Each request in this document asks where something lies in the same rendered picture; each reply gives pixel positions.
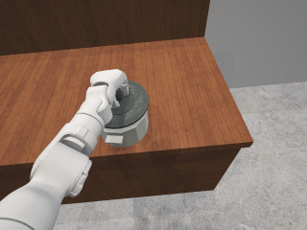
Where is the lid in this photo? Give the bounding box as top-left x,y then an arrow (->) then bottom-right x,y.
105,80 -> 149,129

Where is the knob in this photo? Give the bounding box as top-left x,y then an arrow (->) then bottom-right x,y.
115,88 -> 124,102

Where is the robot left forearm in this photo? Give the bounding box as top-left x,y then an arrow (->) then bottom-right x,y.
30,80 -> 116,180

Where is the table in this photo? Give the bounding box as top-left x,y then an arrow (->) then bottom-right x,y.
0,0 -> 254,205

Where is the left robot upper arm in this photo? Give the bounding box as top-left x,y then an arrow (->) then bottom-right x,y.
0,142 -> 92,230

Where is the pot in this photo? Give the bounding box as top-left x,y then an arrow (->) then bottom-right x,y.
101,111 -> 149,148

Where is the robot left hand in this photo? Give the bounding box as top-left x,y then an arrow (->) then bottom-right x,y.
90,69 -> 129,108

